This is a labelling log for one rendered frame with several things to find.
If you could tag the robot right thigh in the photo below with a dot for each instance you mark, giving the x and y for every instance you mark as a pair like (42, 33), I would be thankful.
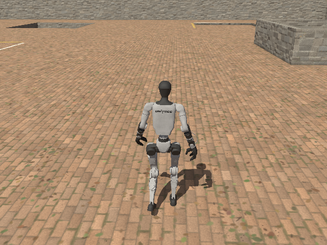
(175, 154)

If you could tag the left robot forearm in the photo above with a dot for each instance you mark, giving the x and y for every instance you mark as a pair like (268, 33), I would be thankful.
(140, 131)

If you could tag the robot right hand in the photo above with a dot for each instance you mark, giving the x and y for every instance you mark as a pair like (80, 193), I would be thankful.
(193, 154)

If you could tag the left robot upper arm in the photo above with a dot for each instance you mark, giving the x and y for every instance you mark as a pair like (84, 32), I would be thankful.
(148, 107)

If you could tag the robot left hand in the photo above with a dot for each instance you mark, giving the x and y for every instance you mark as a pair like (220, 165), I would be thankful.
(142, 138)

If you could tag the right robot forearm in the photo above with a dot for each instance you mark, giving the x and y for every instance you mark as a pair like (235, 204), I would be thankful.
(189, 138)

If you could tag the right robot upper arm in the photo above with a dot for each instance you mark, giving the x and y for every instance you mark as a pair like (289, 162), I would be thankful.
(182, 116)

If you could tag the right robot shin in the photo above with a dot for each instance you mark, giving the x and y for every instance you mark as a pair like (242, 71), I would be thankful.
(174, 181)

